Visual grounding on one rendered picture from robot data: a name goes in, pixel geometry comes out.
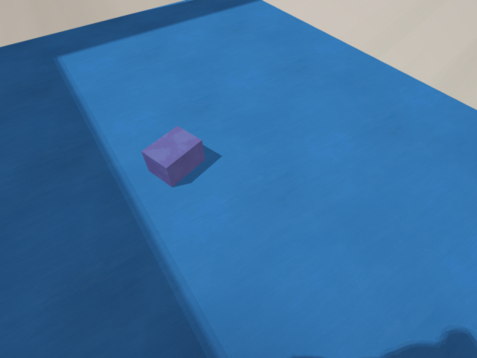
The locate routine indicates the carton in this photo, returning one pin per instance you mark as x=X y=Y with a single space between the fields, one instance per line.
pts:
x=174 y=155

